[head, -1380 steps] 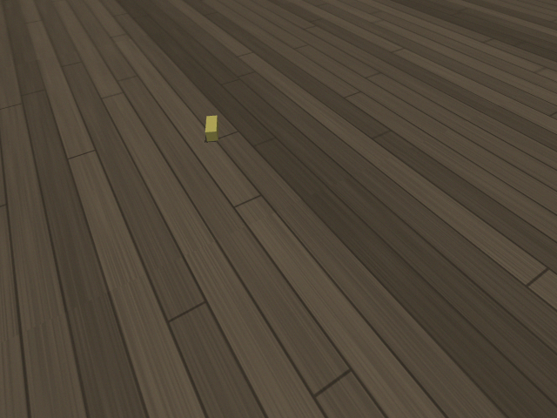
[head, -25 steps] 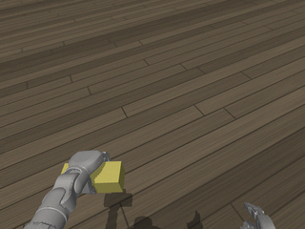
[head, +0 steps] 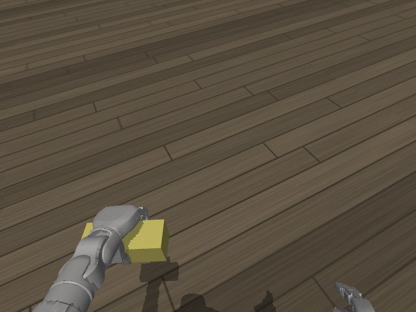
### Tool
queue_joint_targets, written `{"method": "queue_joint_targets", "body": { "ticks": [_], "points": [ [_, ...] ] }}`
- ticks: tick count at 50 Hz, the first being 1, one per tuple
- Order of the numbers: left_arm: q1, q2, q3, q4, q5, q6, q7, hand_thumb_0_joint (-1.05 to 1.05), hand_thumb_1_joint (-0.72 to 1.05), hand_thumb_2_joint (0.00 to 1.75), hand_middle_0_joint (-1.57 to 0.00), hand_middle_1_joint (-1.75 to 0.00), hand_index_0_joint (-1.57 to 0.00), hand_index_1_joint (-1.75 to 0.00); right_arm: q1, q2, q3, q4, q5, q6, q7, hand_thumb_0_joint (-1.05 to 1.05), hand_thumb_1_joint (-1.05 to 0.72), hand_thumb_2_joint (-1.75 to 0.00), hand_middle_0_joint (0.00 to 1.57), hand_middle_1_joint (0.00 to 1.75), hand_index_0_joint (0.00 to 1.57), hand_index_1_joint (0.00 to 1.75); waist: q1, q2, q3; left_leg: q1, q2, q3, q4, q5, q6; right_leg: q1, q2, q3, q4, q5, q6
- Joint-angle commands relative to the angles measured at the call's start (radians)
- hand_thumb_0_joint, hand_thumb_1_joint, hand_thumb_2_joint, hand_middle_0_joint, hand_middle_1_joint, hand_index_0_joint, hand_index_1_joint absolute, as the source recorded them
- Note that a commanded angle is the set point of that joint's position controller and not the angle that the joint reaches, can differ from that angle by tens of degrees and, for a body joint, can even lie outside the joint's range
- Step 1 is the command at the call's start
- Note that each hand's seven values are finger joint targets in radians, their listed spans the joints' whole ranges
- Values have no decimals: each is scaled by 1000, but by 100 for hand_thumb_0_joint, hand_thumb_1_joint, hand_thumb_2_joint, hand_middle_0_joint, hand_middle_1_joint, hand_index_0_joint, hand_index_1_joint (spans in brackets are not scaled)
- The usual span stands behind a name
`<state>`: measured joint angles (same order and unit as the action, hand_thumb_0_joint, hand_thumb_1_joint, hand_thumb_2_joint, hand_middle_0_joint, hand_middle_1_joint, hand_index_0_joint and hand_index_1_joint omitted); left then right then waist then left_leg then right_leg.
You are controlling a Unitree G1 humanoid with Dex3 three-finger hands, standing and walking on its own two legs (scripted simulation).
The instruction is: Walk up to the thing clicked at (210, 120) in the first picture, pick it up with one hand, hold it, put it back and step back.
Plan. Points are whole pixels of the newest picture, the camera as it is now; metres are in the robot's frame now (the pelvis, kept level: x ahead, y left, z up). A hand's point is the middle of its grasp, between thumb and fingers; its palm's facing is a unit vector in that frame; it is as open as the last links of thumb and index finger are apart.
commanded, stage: crouch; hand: left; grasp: from above
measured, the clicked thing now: (126, 241) +0.29 +0.23 -0.07
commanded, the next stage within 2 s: lower in 1.90 s
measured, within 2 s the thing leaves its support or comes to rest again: neither
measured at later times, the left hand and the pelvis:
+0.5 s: hand (143, 256) +0.31 +0.23 -0.21, palm faces -0.45 +0.04 -0.89, open 9.9 cm; pelvis -0.03 +0.00 -0.09, yaw +1 degrees
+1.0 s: hand (162, 265) +0.36 +0.23 -0.44, palm faces -0.48 +0.00 -0.88, open 9.9 cm; pelvis -0.06 +0.01 -0.28, yaw +0 degrees
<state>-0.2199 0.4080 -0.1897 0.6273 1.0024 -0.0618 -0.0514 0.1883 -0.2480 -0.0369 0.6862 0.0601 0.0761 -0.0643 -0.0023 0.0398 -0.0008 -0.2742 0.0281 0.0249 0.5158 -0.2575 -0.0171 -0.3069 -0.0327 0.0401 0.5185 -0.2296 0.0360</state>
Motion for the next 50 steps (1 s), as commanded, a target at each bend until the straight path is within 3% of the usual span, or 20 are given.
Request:
{"method": "queue_joint_targets", "body": {
  "ticks": [1, 5, 9, 13, 16, 18, 20, 21, 23, 25, 29, 36, 42, 45, 48, 50],
  "points": [
    [-322, 211, 111, -192, -1, -13, 51, 0, 64, 94, -100, -78, -100, -78, -76, -135, -42, -138, -3, -34, -8, 0, -90, -90, 20, 30, 20, 30, -7, -26, -245, 98, -42, 0, -58, 187, 24, 50, 52, -44, -68, 132, -40],
    [-326, 197, 120, -125, 25, -47, 104, 0, 63, 95, -99, -80, -99, -79, -55, -132, -43, -126, -10, -30, -5, 0, -89, -90, 20, 30, 20, 30, -15, -31, -226, 58, -44, 3, -33, 151, 22, -1, 51, -43, -47, 97, -42],
    [-386, 186, 119, -23, 73, -79, 193, 0, 66, 96, -101, -81, -102, -81, -31, -135, -52, -100, -30, -25, 7, 0, -90, -90, 20, 30, 20, 30, -38, -47, -238, -32, -52, 3, 61, 113, 19, -98, 43, -39, 22, 72, -39],
    [-493, 170, 107, 74, 130, -90, 292, 0, 71, 101, -105, -84, -105, -84, 24, -149, -73, -64, -51, -28, 28, 0, -90, -90, 20, 30, 20, 30, -65, -12, -331, -152, -43, -3, 224, 91, 10, -259, 47, -44, 174, 60, -43],
    [-523, 140, 95, 183, 169, -76, 364, 0, 69, 94, -102, -83, -104, -82, 66, -154, -85, -53, -63, -29, 42, 0, -90, -90, 20, 30, 20, 30, -77, -14, -387, -297, -44, 1, 349, 68, 11, -356, 43, -45, 287, 48, -46],
    [-571, 170, 114, 237, 186, -71, 404, 0, 69, 89, -102, -82, -104, -80, 78, -165, -92, -45, -70, -33, 45, 0, -90, -90, 20, 30, 20, 30, -72, -13, -428, -391, -41, -2, 429, 42, 14, -435, 43, -49, 372, 25, -47],
    [-615, 150, 101, 279, 200, -61, 431, 0, 66, 90, -101, -80, -102, -79, 97, -167, -96, -43, -76, -41, 46, 0, -90, -90, 20, 30, 20, 30, -90, 13, -470, -464, -43, -8, 491, 0, 14, -515, 42, -49, 444, -11, -51],
    [-658, 177, 117, 271, 206, -60, 445, 0, 66, 89, -100, -81, -102, -79, 105, -171, -98, -35, -81, -46, 44, 0, -90, -90, 20, 30, 20, 30, -84, 46, -502, -488, -40, -11, 520, -9, 13, -563, 44, -54, 480, -28, -54],
    [-706, 171, 117, 283, 198, -52, 468, 0, 66, 85, -99, -79, -101, -77, 110, -171, -102, -26, -89, -57, 38, 0, -90, -90, 20, 30, 20, 30, -93, 65, -558, -538, -37, -23, 575, -40, 15, -643, 48, -63, 547, -59, -62],
    [-727, 178, 118, 332, 207, -40, 480, 0, 65, 85, -99, -77, -101, -75, 125, -173, -103, -15, -93, -64, 30, 0, -90, -90, 20, 30, 20, 30, -111, 49, -597, -631, -37, -23, 639, -83, 24, -686, 47, -65, 605, -86, -63],
    [-758, 221, 153, 349, 196, -21, 497, 0, 61, 85, -96, -74, -98, -73, 139, -181, -106, -7, -105, -83, 20, 0, -90, -90, 20, 30, 20, 30, -109, 56, -706, -755, -36, -28, 758, -130, 29, -786, 43, -65, 723, -124, -67],
    [-785, 283, 197, 432, 196, -8, 476, 0, 62, 90, -99, -75, -99, -74, 141, -197, -99, 10, -122, -105, 27, 0, -90, -90, 20, 30, 20, 30, -133, 94, -727, -925, -33, -66, 892, -225, 16, -1033, 37, -88, 909, -222, -68],
    [-856, 300, 213, 425, 199, -58, 456, 0, 68, 92, -101, -78, -103, -77, 170, -202, -89, 16, -136, -129, 59, 0, -90, -90, 20, 30, 20, 30, -166, 113, -807, -1037, -42, -76, 1044, -213, 24, -1168, 32, -101, 1043, -221, -70],
    [-877, 311, 225, 417, 212, -80, 468, 0, 70, 98, -104, -80, -104, -79, 184, -206, -87, 25, -144, -136, 78, 0, -90, -90, 20, 30, 20, 30, -169, 139, -878, -1048, -47, -70, 1114, -162, 24, -1210, 33, -104, 1101, -186, -70],
    [-964, 302, 220, 400, 227, -96, 483, 0, 74, 102, -106, -84, -107, -83, 202, -206, -86, 39, -156, -145, 95, 0, -90, -90, 20, 30, 20, 30, -198, 162, -899, -1062, -44, -76, 1175, -147, 24, -1276, 31, -114, 1152, -175, -69],
    [-976, 322, 231, 424, 237, -99, 495, 0, 73, 99, -106, -81, -107, -80, 208, -213, -87, 44, -161, -148, 103, 0, -90, -90, 20, 30, 20, 30, -196, 189, -887, -1074, -43, -79, 1197, -142, 17, -1312, 27, -117, 1186, -173, -70]
  ]
}}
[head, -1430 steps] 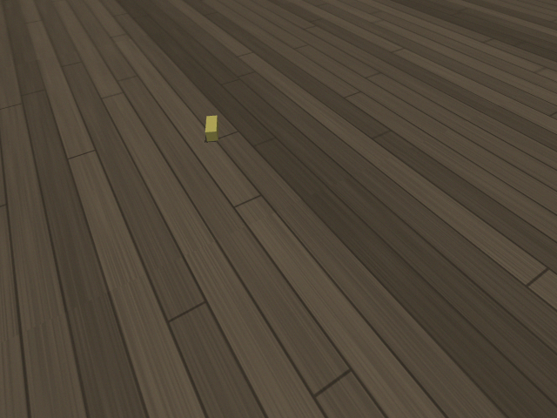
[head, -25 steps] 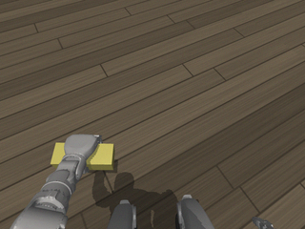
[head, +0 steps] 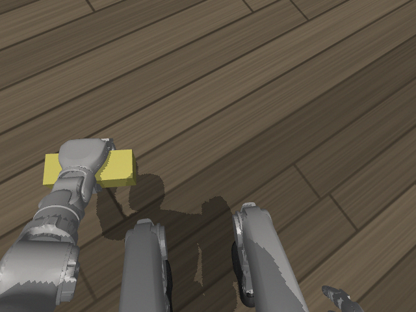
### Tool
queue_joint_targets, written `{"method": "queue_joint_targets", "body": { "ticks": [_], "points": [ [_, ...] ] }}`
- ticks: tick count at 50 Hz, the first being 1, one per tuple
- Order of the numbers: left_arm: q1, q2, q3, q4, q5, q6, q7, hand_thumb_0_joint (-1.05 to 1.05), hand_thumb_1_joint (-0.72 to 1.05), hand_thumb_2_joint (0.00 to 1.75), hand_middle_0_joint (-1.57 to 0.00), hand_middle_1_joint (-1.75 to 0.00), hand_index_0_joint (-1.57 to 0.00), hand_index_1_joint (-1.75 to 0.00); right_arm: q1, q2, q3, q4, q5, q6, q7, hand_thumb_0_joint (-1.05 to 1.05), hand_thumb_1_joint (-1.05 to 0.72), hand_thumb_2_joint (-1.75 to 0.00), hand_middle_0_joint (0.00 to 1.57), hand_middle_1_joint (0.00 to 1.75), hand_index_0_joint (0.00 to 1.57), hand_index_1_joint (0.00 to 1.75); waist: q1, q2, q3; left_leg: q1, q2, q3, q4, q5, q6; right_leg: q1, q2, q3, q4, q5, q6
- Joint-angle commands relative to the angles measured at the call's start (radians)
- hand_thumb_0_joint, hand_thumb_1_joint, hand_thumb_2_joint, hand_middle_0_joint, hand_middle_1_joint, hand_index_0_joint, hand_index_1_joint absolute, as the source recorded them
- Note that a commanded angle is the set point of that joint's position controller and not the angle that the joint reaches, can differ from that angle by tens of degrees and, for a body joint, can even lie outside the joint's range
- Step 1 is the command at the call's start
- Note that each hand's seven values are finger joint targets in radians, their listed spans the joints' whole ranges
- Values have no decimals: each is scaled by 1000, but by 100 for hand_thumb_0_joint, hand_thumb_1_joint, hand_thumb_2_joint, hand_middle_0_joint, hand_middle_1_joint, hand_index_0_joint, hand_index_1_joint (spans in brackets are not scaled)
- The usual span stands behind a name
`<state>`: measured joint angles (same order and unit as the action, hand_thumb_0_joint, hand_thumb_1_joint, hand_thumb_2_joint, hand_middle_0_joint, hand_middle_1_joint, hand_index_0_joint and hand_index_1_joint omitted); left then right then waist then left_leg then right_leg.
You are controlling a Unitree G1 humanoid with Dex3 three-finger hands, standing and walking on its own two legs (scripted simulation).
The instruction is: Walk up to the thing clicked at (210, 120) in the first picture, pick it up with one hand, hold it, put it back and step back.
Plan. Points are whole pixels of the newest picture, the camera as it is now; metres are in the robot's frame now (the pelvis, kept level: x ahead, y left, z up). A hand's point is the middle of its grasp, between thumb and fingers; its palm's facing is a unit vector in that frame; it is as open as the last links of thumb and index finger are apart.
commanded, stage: crouch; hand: left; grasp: from above
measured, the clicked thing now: (93, 170) +0.43 +0.23 -0.19
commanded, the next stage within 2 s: lower in 0.90 s
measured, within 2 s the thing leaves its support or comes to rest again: rests again in 2.00 s
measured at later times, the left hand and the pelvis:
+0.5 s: hand (108, 169) +0.45 +0.22 -0.27, palm faces -0.48 -0.01 -0.88, open 9.9 cm; pelvis -0.01 -0.01 -0.09, yaw -2 degrees
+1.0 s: hand (113, 170) +0.46 +0.22 -0.32, palm faces -0.48 -0.01 -0.88, open 9.9 cm; pelvis -0.02 +0.00 -0.14, yaw -3 degrees
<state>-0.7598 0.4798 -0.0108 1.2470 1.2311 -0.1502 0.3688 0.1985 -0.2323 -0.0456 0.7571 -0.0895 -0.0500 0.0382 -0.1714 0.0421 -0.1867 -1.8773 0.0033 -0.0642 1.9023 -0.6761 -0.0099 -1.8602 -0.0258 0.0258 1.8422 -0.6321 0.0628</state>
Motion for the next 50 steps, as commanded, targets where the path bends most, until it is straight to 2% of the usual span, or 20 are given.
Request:
{"method": "queue_joint_targets", "body": {
  "ticks": [1, 7, 9, 11, 15, 17, 18, 20, 21, 26, 29, 31, 33, 36, 37, 38, 41, 46, 47, 50],
  "points": [
    [-437, 264, 59, -194, 15, -12, 82, 0, 71, 99, -105, -81, -105, -80, 195, -226, -78, -29, -13, -22, 6, 0, -91, -90, 20, 30, 20, 30, -19, 197, -724, 519, -21, 21, -170, 275, 13, 244, 25, -103, -125, 231, -98],
    [-458, 288, 78, -145, 33, -3, 101, 0, 71, 101, -107, -79, -106, -79, 202, -231, -69, -29, -28, -17, 31, 0, -91, -90, 20, 30, 20, 30, -32, 202, -734, 453, -22, 39, -71, 317, 19, 227, 24, -104, -57, 283, -92],
    [-491, 284, 73, -132, 36, -1, 100, 0, 72, 101, -106, -81, -107, -81, 205, -229, -64, -34, -32, -17, 39, 0, -91, -90, 20, 30, 20, 30, -50, 223, -717, 442, -19, 37, -53, 318, 17, 202, 23, -106, -38, 282, -92],
    [-489, 314, 84, -98, 42, 3, 101, 0, 69, 101, -105, -79, -105, -79, 195, -236, -63, -34, -31, -15, 39, 0, -91, -90, 20, 30, 20, 30, -42, 221, -698, 401, -21, 42, -37, 284, 19, 177, 26, -110, -20, 258, -93],
    [-521, 302, 70, -81, 33, 1, 91, 0, 67, 99, -103, -79, -103, -79, 191, -238, -54, -40, -34, -14, 51, 0, -91, -90, 20, 30, 20, 30, -60, 226, -682, 341, -21, 47, -4, 241, 22, 152, 29, -116, 12, 234, -92],
    [-516, 311, 70, -64, 29, -2, 85, 0, 67, 95, -102, -78, -103, -78, 191, -239, -53, -43, -32, -13, 56, 0, -91, -90, 20, 30, 20, 30, -60, 211, -677, 319, -21, 46, 9, 235, 25, 158, 32, -121, 25, 231, -91],
    [-514, 336, 82, -54, 29, -1, 83, 0, 65, 97, -101, -78, -102, -78, 192, -244, -51, -44, -31, -12, 58, 0, -91, -90, 20, 30, 20, 30, -60, 197, -680, 304, -22, 47, 18, 231, 27, 166, 32, -120, 31, 231, -90],
    [-523, 332, 81, -36, 28, -6, 76, 0, 67, 96, -102, -78, -103, -78, 202, -244, -44, -40, -35, -11, 63, 0, -91, -90, 20, 30, 20, 30, -71, 205, -660, 280, -22, 50, 38, 237, 27, 158, 31, -119, 46, 240, -89],
    [-528, 339, 81, -36, 27, -10, 75, 0, 67, 94, -103, -77, -103, -76, 197, -247, -44, -38, -33, -10, 64, 0, -91, -90, 20, 30, 20, 30, -65, 211, -666, 283, -21, 47, 44, 239, 25, 136, 34, -123, 60, 237, -91],
    [-551, 362, 88, -2, 42, -27, 71, 0, 68, 93, -103, -76, -103, -76, 209, -258, -38, -28, -37, -9, 69, 0, -91, -90, 20, 30, 20, 30, -82, 221, -631, 242, -24, 48, 79, 209, 25, 82, 33, -128, 89, 211, -91],
    [-576, 392, 97, 0, 46, -38, 79, 0, 68, 95, -103, -77, -103, -77, 200, -261, -33, -28, -37, -10, 73, 0, -91, -90, 20, 30, 20, 30, -77, 251, -636, 243, -25, 45, 84, 187, 22, 42, 37, -137, 116, 184, -98],
    [-576, 380, 93, 14, 52, -40, 86, 0, 68, 95, -104, -75, -104, -75, 203, -262, -28, -22, -40, -9, 74, 0, -91, -90, 20, 30, 20, 30, -79, 254, -629, 228, -27, 44, 96, 182, 20, 23, 36, -139, 132, 181, -98],
    [-615, 405, 103, 9, 52, -46, 96, 0, 68, 93, -103, -76, -104, -75, 201, -264, -26, -21, -43, -12, 75, 0, -91, -90, 20, 30, 20, 30, -92, 250, -636, 206, -29, 48, 109, 158, 25, 25, 39, -140, 140, 165, -98],
    [-613, 411, 103, 51, 59, -49, 101, 0, 68, 92, -104, -74, -104, -74, 205, -269, -17, -9, -49, -17, 76, 0, -91, -90, 20, 30, 20, 30, -98, 250, -603, 177, -30, 51, 128, 142, 26, -6, 35, -140, 152, 152, -96],
    [-630, 411, 99, 41, 61, -50, 103, 0, 68, 92, -103, -73, -103, -73, 201, -267, -15, -12, -51, -17, 77, 0, -91, -90, 20, 30, 20, 30, -98, 261, -634, 192, -29, 49, 136, 148, 25, -3, 39, -143, 163, 157, -98],
    [-629, 413, 101, 54, 61, -51, 104, 0, 68, 93, -103, -77, -103, -76, 208, -271, -13, -9, -53, -21, 78, 0, -91, -90, 20, 30, 20, 30, -107, 252, -619, 179, -30, 51, 147, 146, 28, -1, 38, -143, 162, 160, -96],
    [-636, 440, 107, 66, 65, -55, 108, 0, 69, 90, -104, -74, -104, -73, 202, -275, -7, -6, -54, -23, 80, 0, -91, -90, 20, 30, 20, 30, -101, 265, -609, 148, -32, 56, 156, 133, 29, -12, 40, -146, 177, 148, -97],
    [-631, 423, 93, 81, 65, -51, 108, 0, 68, 94, -105, -76, -104, -77, 211, -279, 6, -1, -59, -26, 85, 0, -92, -90, 20, 30, 20, 30, -112, 255, -613, 146, -30, 52, 188, 164, 30, -6, 43, -151, 196, 185, -94],
    [-618, 451, 113, 78, 60, -47, 113, 0, 70, 95, -106, -75, -105, -75, 209, -282, 3, -1, -57, -25, 83, 0, -91, -90, 20, 30, 20, 30, -100, 249, -612, 139, -31, 53, 191, 171, 30, -9, 41, -150, 200, 190, -93],
    [-628, 425, 90, 80, 64, -46, 108, 0, 72, 94, -107, -75, -107, -76, 206, -278, 9, -2, -59, -26, 87, 0, -92, -90, 20, 30, 20, 30, -114, 259, -609, 138, -28, 51, 206, 181, 30, -9, 47, -154, 211, 204, -93]
  ]
}}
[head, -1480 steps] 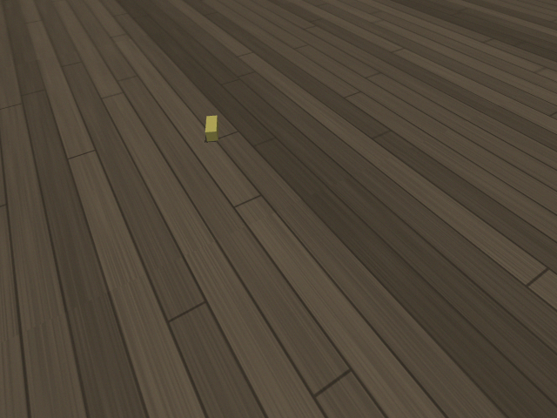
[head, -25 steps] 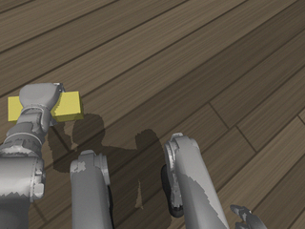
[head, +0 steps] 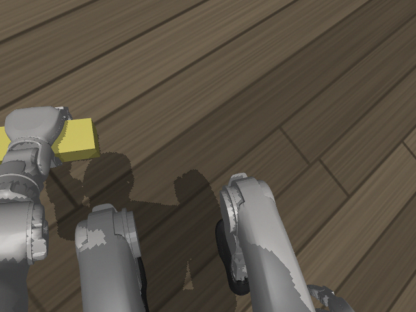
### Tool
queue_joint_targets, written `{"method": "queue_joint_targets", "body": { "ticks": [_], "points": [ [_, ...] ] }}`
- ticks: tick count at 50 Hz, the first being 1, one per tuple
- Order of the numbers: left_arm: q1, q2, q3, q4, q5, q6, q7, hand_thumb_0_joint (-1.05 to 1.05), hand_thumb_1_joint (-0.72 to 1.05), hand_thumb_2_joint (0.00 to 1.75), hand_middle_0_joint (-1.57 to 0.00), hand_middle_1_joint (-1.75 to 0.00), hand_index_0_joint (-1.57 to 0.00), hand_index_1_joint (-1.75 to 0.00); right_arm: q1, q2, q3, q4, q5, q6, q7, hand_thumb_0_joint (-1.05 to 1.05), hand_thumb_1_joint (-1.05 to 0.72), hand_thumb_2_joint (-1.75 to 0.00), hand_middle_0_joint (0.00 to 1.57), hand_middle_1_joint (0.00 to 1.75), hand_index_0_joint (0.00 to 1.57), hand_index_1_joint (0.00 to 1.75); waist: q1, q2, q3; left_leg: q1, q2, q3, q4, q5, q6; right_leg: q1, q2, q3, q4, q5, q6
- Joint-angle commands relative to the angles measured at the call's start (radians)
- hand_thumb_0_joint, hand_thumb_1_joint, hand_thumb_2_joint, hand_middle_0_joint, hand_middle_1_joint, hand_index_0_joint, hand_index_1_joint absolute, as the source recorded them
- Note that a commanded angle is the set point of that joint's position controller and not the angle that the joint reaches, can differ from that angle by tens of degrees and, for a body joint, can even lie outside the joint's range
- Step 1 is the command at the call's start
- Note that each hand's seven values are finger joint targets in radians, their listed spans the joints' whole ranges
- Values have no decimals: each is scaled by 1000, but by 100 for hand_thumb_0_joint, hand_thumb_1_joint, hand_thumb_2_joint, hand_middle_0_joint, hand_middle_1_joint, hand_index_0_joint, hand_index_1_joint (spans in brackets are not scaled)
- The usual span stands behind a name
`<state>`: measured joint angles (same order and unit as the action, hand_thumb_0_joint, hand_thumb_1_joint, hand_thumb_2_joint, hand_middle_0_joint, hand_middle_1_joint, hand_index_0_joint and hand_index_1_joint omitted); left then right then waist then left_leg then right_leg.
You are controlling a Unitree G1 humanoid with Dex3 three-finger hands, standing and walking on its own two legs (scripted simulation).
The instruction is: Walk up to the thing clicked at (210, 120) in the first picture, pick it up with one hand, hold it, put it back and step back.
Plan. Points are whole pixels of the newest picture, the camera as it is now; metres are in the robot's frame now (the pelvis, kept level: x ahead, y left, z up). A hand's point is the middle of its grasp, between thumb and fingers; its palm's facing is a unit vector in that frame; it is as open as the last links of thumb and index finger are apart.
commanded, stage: lower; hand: left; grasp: from above
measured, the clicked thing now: (50, 143) +0.47 +0.25 -0.21
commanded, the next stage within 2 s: rest in 0.36 s
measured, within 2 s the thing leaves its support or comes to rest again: rests again in 1.00 s
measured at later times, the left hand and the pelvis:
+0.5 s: hand (60, 148) +0.47 +0.24 -0.24, palm faces -0.48 -0.05 -0.88, open 9.9 cm; pelvis +0.00 +0.01 -0.03, yaw -2 degrees
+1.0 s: hand (66, 148) +0.48 +0.24 -0.28, palm faces -0.48 -0.08 -0.87, open 9.9 cm; pelvis +0.01 +0.01 -0.05, yaw -5 degrees
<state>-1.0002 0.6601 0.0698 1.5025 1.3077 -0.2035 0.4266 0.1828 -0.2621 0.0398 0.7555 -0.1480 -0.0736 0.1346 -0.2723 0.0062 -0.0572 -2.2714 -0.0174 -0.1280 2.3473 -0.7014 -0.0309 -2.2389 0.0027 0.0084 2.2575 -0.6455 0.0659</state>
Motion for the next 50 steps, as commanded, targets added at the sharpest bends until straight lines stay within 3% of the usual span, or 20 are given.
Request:
{"method": "queue_joint_targets", "body": {
  "ticks": [1, 3, 5, 7, 14, 19, 20, 26, 29, 32, 37, 38, 39, 41, 43, 44, 45, 46, 47, 50],
  "points": [
    [-380, 245, 9, -169, -10, 9, 47, 0, 70, 98, -109, -73, -107, -75, 230, -250, -72, 0, -2, -1, -9, 0, -91, -90, 20, 30, 20, 30, -17, 279, -733, 523, -8, 114, -233, 213, 52, 378, 18, -138, -205, 225, -94],
    [-380, 270, 22, -146, -19, 8, 50, 0, 69, 96, -109, -71, -107, -73, 217, -251, -69, 1, -1, 1, -9, 0, -91, -90, 20, 30, 20, 30, -8, 272, -715, 467, -10, 119, -223, 199, 58, 386, 20, -134, -198, 218, -92],
    [-376, 230, -6, -113, -15, 4, 46, 0, 70, 96, -108, -71, -107, -73, 222, -250, -60, 2, -3, 0, -6, 0, -91, -90, 20, 30, 20, 30, -32, 261, -683, 466, -9, 112, -213, 188, 55, 354, 21, -144, -192, 205, -92],
    [-394, 257, 7, -105, -13, -3, 52, 0, 70, 96, -108, -72, -107, -73, 219, -259, -55, 1, -9, -4, -5, 0, -91, -90, 20, 30, 20, 30, -37, 262, -665, 454, -10, 108, -201, 182, 56, 341, 21, -151, -180, 199, -93],
    [-385, 298, 30, -148, 4, -22, 82, 0, 74, 94, -109, -74, -109, -75, 207, -278, -51, -9, -18, -11, 5, 0, -91, -90, 20, 30, 20, 30, -35, 343, -715, 517, -5, 97, -175, 239, 43, 330, 26, -166, -131, 246, -96],
    [-396, 290, 27, -129, 16, -16, 106, 0, 72, 94, -108, -74, -107, -75, 208, -277, -41, -5, -35, -21, 20, 0, -91, -90, 20, 30, 20, 30, -66, 361, -678, 504, -1, 95, -151, 219, 44, 305, 31, -176, -117, 238, -93],
    [-413, 333, 50, -168, 13, -18, 117, 0, 72, 94, -108, -74, -107, -75, 201, -287, -44, -12, -32, -20, 18, 0, -91, -90, 20, 30, 20, 30, -48, 377, -716, 505, -3, 94, -155, 223, 45, 317, 32, -174, -118, 240, -95],
    [-401, 308, 30, -90, 18, -8, 131, 0, 66, 90, -103, -69, -102, -70, 198, -288, -24, -5, -45, -32, 35, 0, -90, -89, 20, 30, 20, 30, -89, 362, -649, 469, 1, 85, -124, 211, 47, 292, 38, -188, -95, 239, -92],
    [-357, 351, 61, -70, 17, -9, 142, 0, 64, 87, -101, -68, -101, -68, 210, -301, -18, 0, -48, -37, 41, 0, -89, -89, 20, 30, 20, 30, -68, 351, -652, 445, -2, 82, -122, 216, 49, 319, 39, -190, -95, 240, -90],
    [-395, 322, 44, -48, 16, -11, 154, 0, 67, 86, -100, -71, -101, -70, 202, -302, -7, 0, -57, -49, 53, 0, -89, -89, 20, 30, 20, 30, -103, 369, -612, 451, -1, 75, -118, 209, 44, 276, 43, -205, -82, 234, -89],
    [-364, 364, 56, -12, 31, -18, 168, 0, 67, 87, -101, -70, -102, -69, 193, -323, 10, -9, -65, -64, 69, 0, -90, -90, 20, 30, 20, 30, -105, 393, -609, 463, 3, 63, -94, 244, 39, 292, 44, -217, -56, 264, -93],
    [-392, 372, 70, -20, 29, -23, 172, 0, 68, 86, -102, -70, -102, -69, 188, -331, 9, -24, -72, -72, 73, 0, -90, -90, 20, 30, 20, 30, -122, 377, -600, 450, 4, 61, -88, 250, 39, 295, 44, -221, -57, 273, -90],
    [-364, 405, 92, -46, 30, -25, 179, 0, 68, 87, -103, -69, -103, -69, 188, -330, 9, -24, -70, -71, 74, 0, -90, -90, 20, 30, 20, 30, -95, 398, -636, 474, 4, 59, -102, 262, 39, 327, 48, -219, -59, 283, -90],
    [-344, 416, 111, -6, 34, -22, 187, 0, 70, 87, -104, -70, -104, -70, 201, -334, 11, -9, -78, -72, 79, 0, -90, -90, 20, 30, 20, 30, -108, 411, -633, 474, 6, 62, -88, 282, 37, 334, 48, -221, -52, 302, -88],
    [-355, 413, 106, 6, 37, -21, 195, 0, 70, 90, -104, -70, -104, -70, 197, -337, 17, -10, -83, -74, 86, 0, -90, -90, 20, 30, 20, 30, -124, 395, -613, 453, 8, 57, -75, 272, 39, 329, 51, -225, -49, 301, -87],
    [-365, 352, 52, 16, 34, -22, 190, 0, 70, 88, -103, -71, -103, -70, 185, -327, 25, -16, -78, -78, 89, 0, -90, -90, 20, 30, 20, 30, -126, 406, -594, 454, 7, 56, -79, 257, 38, 306, 53, -223, -51, 287, -90],
    [-378, 411, 93, 9, 31, -25, 198, 0, 70, 87, -103, -71, -104, -70, 182, -339, 24, -14, -85, -81, 89, 0, -90, -90, 20, 30, 20, 30, -133, 411, -591, 452, 9, 52, -82, 246, 39, 306, 53, -231, -52, 281, -88],
    [-401, 381, 56, 25, 33, -28, 195, 0, 71, 87, -105, -69, -105, -69, 175, -342, 31, -22, -84, -89, 93, 0, -90, -90, 20, 30, 20, 30, -144, 416, -549, 446, 8, 53, -77, 219, 37, 276, 52, -232, -51, 255, -90],
    [-393, 395, 65, 28, 34, -30, 197, 0, 70, 85, -104, -68, -104, -68, 167, -344, 31, -22, -89, -97, 95, 0, -90, -90, 20, 30, 20, 30, -143, 406, -547, 446, 11, 51, -70, 216, 38, 285, 55, -236, -53, 255, -87],
    [-332, 473, 127, 23, 44, -33, 216, 0, 71, 81, -103, -67, -104, -66, 180, -363, 31, -22, -92, -93, 92, 0, -89, -90, 20, 30, 20, 30, -113, 424, -579, 460, 8, 45, -87, 240, 34, 317, 53, -238, -48, 263, -88]
  ]
}}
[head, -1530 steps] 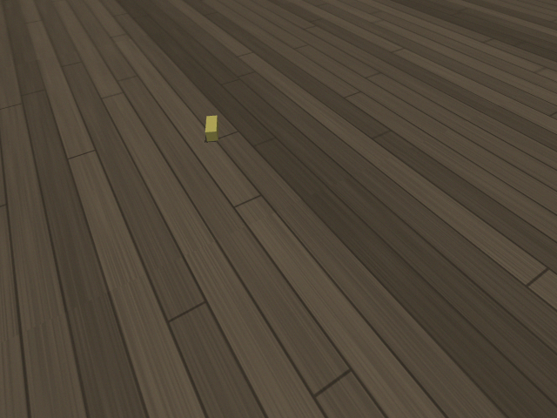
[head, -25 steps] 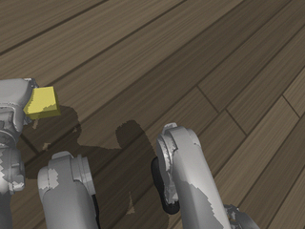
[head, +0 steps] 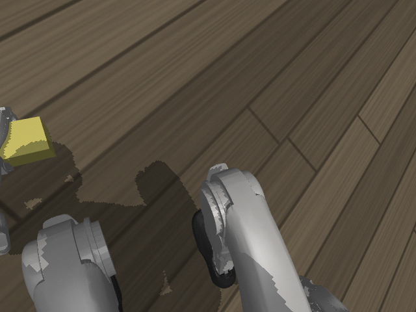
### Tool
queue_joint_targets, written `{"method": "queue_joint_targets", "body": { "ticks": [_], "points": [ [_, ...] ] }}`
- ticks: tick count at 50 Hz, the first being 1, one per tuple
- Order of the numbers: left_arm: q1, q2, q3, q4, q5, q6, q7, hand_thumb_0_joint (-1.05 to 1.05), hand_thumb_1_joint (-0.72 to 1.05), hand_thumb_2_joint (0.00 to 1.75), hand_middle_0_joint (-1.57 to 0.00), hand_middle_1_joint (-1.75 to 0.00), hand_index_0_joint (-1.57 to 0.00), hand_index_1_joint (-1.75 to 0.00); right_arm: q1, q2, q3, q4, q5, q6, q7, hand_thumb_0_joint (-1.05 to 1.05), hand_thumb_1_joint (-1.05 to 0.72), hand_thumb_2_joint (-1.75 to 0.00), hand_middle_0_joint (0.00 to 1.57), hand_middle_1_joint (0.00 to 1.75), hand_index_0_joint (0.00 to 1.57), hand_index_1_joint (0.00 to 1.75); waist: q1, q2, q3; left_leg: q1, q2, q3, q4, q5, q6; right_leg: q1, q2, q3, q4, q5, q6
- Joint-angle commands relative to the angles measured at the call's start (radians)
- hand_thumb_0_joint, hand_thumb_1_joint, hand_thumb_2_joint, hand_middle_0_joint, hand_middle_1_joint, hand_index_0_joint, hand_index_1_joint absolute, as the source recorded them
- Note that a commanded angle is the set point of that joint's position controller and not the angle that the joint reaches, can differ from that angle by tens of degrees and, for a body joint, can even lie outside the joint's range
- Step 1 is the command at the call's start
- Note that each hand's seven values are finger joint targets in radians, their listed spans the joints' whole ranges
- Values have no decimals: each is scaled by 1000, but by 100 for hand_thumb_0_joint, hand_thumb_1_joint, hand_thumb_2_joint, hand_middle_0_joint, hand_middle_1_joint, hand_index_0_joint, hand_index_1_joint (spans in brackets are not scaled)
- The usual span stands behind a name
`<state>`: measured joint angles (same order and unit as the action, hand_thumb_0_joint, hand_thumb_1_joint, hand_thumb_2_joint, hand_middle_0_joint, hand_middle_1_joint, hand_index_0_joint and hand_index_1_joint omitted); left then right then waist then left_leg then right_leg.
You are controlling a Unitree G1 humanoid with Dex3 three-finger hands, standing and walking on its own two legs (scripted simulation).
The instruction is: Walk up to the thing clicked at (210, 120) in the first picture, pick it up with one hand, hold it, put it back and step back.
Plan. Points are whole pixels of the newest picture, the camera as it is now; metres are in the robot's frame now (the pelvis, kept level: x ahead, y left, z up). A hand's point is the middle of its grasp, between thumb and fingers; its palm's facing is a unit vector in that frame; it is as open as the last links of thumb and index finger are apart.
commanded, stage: rest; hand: left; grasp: from above
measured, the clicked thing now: out of the picture +0.46 +0.28 -0.26
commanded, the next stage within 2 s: open in 0.42 s
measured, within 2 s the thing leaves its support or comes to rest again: neither
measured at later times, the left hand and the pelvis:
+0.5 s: hand out of the picture +0.45 +0.28 -0.24, palm faces -0.46 -0.13 -0.88, open 9.9 cm; pelvis -0.01 +0.00 +0.00, yaw -2 degrees
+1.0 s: hand out of the picture +0.46 +0.28 -0.24, palm faces -0.45 -0.12 -0.89, open 11.8 cm; pelvis -0.01 +0.01 +0.00, yaw -3 degrees
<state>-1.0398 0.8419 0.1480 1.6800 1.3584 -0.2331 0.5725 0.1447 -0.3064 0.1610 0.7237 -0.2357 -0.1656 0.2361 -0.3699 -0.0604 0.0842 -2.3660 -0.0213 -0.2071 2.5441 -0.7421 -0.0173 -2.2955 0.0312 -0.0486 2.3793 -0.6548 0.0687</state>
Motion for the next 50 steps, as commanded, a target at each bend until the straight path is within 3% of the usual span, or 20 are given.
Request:
{"method": "queue_joint_targets", "body": {
  "ticks": [1, 2, 4, 7, 8, 15, 16, 17, 19, 26, 30, 31, 34, 35, 38, 42, 44, 50],
  "points": [
    [-287, 289, 62, -150, -2, -5, 77, 0, 71, 83, -103, -68, -104, -67, 228, -314, -91, 22, -6, 3, -7, 0, -89, -90, 20, 30, 20, 30, -24, 497, -716, 565, 16, 120, -283, 301, 15, 367, 22, -188, -160, 289, -89],
    [-328, 260, 35, -138, 8, -8, 74, 0, 74, 83, -105, -69, -106, -68, 221, -307, -78, 14, -15, -1, 2, 0, -89, -90, 20, 30, 20, 30, -57, 486, -691, 552, 17, 122, -260, 292, 18, 358, 23, -190, -155, 291, -86],
    [-341, 253, 28, -125, -1, -10, 69, 0, 73, 85, -105, -70, -106, -69, 221, -318, -79, 17, -19, -8, 6, 0, -90, -90, 20, 30, 20, 30, -76, 475, -678, 543, 17, 123, -244, 288, 26, 376, 26, -188, -165, 303, -79],
    [-331, 277, 19, -119, -5, -14, 80, 0, 73, 80, -104, -68, -105, -67, 203, -326, -72, 13, -19, -16, 7, 0, -90, -90, 20, 30, 20, 30, -57, 476, -673, 523, 18, 121, -256, 258, 26, 384, 31, -186, -179, 277, -85],
    [-318, 299, 37, -101, -2, -10, 85, 0, 74, 81, -105, -69, -106, -67, 213, -326, -63, 20, -27, -17, 10, 0, -90, -90, 20, 30, 20, 30, -63, 475, -660, 520, 18, 120, -251, 261, 26, 386, 30, -192, -176, 279, -82],
    [-327, 278, -7, -74, -1, -18, 91, 0, 70, 82, -103, -69, -103, -68, 189, -341, -54, 7, -25, -28, 15, 0, -90, -90, 20, 30, 20, 30, -71, 463, -634, 505, 21, 103, -260, 239, 26, 382, 38, -199, -175, 262, -85],
    [-317, 297, 15, -55, 0, -16, 96, 0, 70, 81, -102, -69, -104, -68, 196, -341, -50, 10, -27, -29, 16, 0, -90, -90, 20, 30, 20, 30, -74, 456, -626, 507, 22, 98, -265, 244, 25, 377, 35, -205, -174, 263, -83],
    [-311, 291, 9, -51, 5, -16, 97, 0, 71, 80, -103, -67, -104, -66, 195, -339, -46, 10, -26, -27, 16, 0, -90, -90, 20, 30, 20, 30, -70, 459, -623, 513, 22, 94, -270, 252, 22, 370, 35, -207, -171, 267, -84],
    [-333, 277, -6, -36, 5, -16, 97, 0, 70, 78, -103, -67, -104, -65, 188, -341, -39, 5, -33, -30, 20, 0, -90, -90, 20, 30, 20, 30, -91, 463, -609, 514, 25, 88, -263, 251, 23, 364, 36, -209, -168, 271, -81],
    [-340, 303, -15, 2, 6, -19, 111, 0, 66, 77, -100, -67, -101, -66, 163, -349, -11, -6, -37, -40, 22, 0, -90, -90, 20, 30, 20, 30, -89, 460, -577, 492, 28, 66, -282, 214, 20, 356, 38, -216, -169, 240, -84],
    [-345, 286, -40, 16, 9, -17, 107, 0, 34, 70, -68, -70, -70, -68, 152, -346, 2, -13, -44, -53, 31, 0, -90, -90, 20, 30, 20, 30, -106, 440, -550, 470, 27, 76, -258, 190, 26, 369, 40, -216, -178, 234, -77],
    [-358, 316, -25, -16, 6, -19, 116, 0, 26, 70, -63, -68, -64, -67, 156, -357, -3, -11, -42, -52, 27, 0, -89, -90, 20, 30, 20, 30, -97, 449, -572, 475, 29, 72, -268, 195, 26, 381, 44, -215, -189, 235, -79],
    [-354, 301, -34, -9, 12, -18, 120, 0, 4, 71, -53, -69, -54, -68, 158, -364, -6, -14, -43, -59, 30, 0, -89, -90, 20, 30, 20, 30, -101, 467, -564, 497, 32, 61, -278, 196, 19, 361, 42, -219, -180, 237, -80],
    [-354, 284, -45, 1, 11, -19, 117, 0, 2, 70, -51, -69, -52, -68, 147, -354, 6, -19, -44, -66, 36, 0, -89, -90, 20, 30, 20, 30, -105, 449, -548, 495, 32, 54, -270, 195, 18, 353, 34, -224, -165, 237, -77],
    [-369, 312, -36, -22, 15, -22, 132, 0, -5, 72, -47, -70, -48, -70, 149, -358, 2, -13, -42, -67, 38, 0, -90, -90, 20, 30, 20, 30, -99, 479, -580, 515, 35, 54, -280, 207, 15, 374, 44, -220, -175, 247, -80],
    [-362, 268, -61, -4, 12, -9, 131, 0, -12, 77, -41, -73, -41, -73, 137, -357, 5, -15, -46, -83, 50, 0, -90, -90, 20, 30, 20, 30, -114, 467, -544, 502, 34, 59, -258, 194, 16, 349, 40, -223, -170, 243, -75],
    [-375, 303, -42, -15, 11, -6, 138, 0, -16, 80, -39, -76, -39, -77, 150, -371, -7, -5, -42, -83, 48, 0, -90, -90, 20, 30, 20, 30, -103, 499, -558, 518, 36, 50, -287, 192, 11, 353, 42, -222, -178, 238, -81],
    [-354, 285, -49, -7, -1, 12, 121, 0, -30, 83, -28, -81, -28, -81, 150, -374, -11, -14, -39, -91, 58, 0, -90, -90, 20, 30, 20, 30, -107, 483, -570, 524, 35, 53, -270, 228, 14, 370, 40, -218, -174, 272, -78]
  ]
}}
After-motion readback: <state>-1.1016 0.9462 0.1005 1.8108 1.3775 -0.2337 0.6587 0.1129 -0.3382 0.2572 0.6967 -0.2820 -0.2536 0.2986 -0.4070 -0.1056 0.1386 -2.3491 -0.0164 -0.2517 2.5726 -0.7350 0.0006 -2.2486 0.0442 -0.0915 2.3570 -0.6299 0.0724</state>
